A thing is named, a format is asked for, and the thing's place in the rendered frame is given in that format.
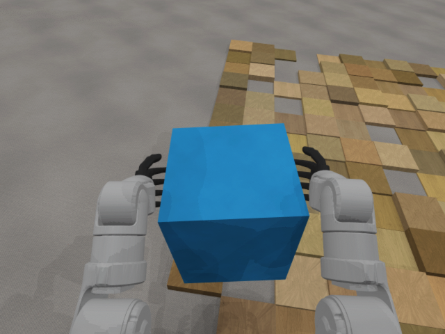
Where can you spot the left robot forearm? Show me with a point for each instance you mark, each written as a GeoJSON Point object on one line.
{"type": "Point", "coordinates": [117, 258]}

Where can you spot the right robot forearm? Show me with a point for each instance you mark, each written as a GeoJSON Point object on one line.
{"type": "Point", "coordinates": [350, 246]}

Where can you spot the robot left hand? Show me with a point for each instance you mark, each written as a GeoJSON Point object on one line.
{"type": "Point", "coordinates": [143, 170]}

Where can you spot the left robot upper arm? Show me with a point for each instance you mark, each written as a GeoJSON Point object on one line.
{"type": "Point", "coordinates": [113, 316]}

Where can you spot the right robot upper arm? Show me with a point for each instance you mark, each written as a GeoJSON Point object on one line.
{"type": "Point", "coordinates": [341, 314]}

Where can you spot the robot right hand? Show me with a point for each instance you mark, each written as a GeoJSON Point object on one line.
{"type": "Point", "coordinates": [315, 167]}

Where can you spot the carton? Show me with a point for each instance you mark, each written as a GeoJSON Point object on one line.
{"type": "Point", "coordinates": [232, 207]}

